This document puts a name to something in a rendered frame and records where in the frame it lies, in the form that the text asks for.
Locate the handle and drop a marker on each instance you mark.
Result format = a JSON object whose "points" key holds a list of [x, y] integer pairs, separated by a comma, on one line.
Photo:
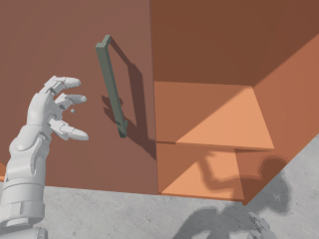
{"points": [[110, 82]]}

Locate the robot left hand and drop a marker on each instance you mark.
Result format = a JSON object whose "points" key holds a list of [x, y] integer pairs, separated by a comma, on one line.
{"points": [[43, 107]]}

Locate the robot right hand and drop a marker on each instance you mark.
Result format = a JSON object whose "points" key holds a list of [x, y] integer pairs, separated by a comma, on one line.
{"points": [[262, 227]]}

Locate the robot left upper arm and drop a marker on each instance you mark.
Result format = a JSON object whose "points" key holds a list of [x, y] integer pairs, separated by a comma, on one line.
{"points": [[31, 233]]}

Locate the left robot forearm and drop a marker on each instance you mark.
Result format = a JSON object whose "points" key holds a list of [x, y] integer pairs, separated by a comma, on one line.
{"points": [[21, 204]]}

